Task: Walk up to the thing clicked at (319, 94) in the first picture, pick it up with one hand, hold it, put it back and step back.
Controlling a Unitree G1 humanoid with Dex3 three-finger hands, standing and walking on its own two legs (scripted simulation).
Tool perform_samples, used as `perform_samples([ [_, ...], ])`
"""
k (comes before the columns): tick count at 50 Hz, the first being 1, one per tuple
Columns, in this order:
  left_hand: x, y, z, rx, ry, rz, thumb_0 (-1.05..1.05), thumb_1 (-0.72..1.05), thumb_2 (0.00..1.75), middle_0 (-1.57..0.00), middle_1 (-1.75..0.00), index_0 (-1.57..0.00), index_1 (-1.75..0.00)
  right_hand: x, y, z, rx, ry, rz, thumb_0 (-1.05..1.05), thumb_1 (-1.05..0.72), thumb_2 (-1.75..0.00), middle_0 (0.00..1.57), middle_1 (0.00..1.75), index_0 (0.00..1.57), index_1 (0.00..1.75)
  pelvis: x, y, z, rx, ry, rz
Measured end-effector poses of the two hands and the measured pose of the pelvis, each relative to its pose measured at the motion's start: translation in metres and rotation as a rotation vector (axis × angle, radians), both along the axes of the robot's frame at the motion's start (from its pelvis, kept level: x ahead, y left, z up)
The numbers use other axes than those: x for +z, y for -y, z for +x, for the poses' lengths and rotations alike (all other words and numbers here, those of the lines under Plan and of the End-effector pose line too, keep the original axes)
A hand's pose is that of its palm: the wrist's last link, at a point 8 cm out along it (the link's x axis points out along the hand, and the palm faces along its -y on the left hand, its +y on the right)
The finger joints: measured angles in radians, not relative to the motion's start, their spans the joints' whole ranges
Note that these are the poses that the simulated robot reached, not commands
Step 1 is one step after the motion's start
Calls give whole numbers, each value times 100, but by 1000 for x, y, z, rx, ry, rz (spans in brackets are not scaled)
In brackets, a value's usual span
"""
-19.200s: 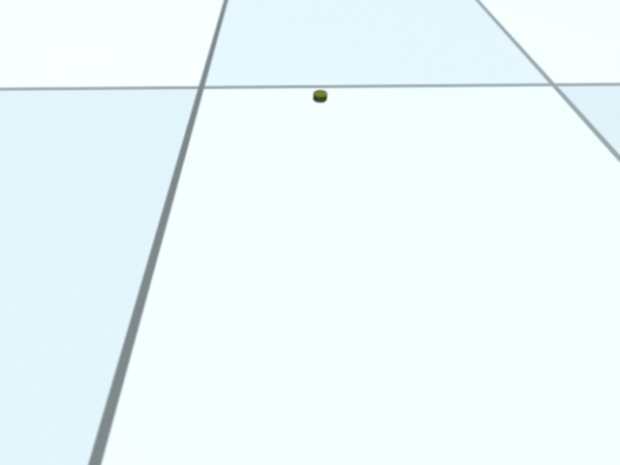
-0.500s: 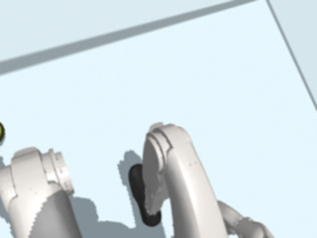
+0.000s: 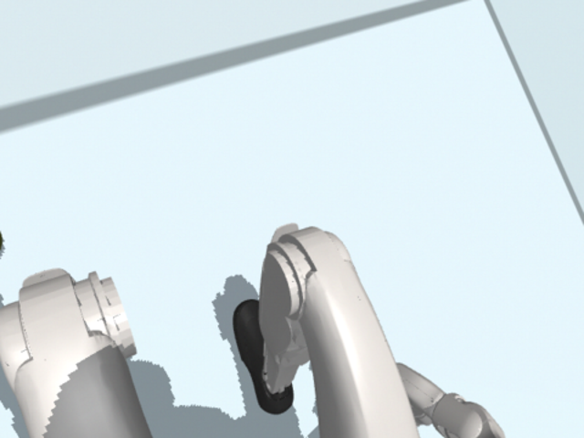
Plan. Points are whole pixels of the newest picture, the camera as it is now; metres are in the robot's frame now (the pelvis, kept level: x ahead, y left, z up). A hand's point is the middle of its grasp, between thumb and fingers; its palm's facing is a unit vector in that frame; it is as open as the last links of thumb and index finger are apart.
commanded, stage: close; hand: left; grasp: from above
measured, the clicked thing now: out of the picture +0.37 +0.32 -0.28
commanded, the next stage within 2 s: settle in 1.62 s
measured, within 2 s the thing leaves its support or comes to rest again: neither
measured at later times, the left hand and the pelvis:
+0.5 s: hand out of the picture +0.36 +0.32 -0.26, palm faces -0.44 -0.15 -0.89, open 12.0 cm; pelvis +0.00 +0.00 +0.00, yaw +0 degrees
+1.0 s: hand out of the picture +0.35 +0.32 -0.26, palm faces -0.43 -0.15 -0.89, open 10.6 cm; pelvis +0.00 +0.00 +0.00, yaw +0 degrees
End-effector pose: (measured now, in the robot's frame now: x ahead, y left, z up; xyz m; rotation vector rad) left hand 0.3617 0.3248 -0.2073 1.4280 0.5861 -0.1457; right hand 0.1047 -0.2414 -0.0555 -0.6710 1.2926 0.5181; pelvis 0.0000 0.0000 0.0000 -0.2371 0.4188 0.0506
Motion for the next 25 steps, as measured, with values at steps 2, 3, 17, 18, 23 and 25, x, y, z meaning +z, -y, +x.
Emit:
perform_samples([
  [2,0,0,0,-2,-2,1,0,-31,81,-16,-97,-19,-94,0,0,0,3,4,3,0,-90,-90,20,30,20,30,0,0,0,1,2,0],
  [3,0,0,0,-3,-2,1,0,-30,80,-16,-97,-20,-94,1,-1,0,5,5,5,0,-89,-90,20,30,20,30,0,0,-1,1,2,0],
  [17,6,3,3,-12,4,5,0,-18,71,-23,-95,-28,-89,5,-2,-2,4,18,13,0,-89,-89,20,30,20,30,2,0,-2,1,2,-2],
  [18,6,3,3,-12,3,5,0,-18,70,-24,-94,-29,-89,6,-2,-2,2,18,13,0,-89,-89,20,30,20,30,2,0,-2,1,1,-2],
  [23,6,4,1,-10,-1,6,0,-15,68,-26,-93,-31,-87,6,-2,-4,3,13,15,0,-89,-89,20,30,20,30,3,1,-2,1,0,-1],
  [25,7,4,0,-9,-3,7,0,-14,67,-27,-92,-32,-86,7,-1,-5,3,11,15,0,-89,-89,20,30,20,30,4,1,-2,2,-1,-1],
])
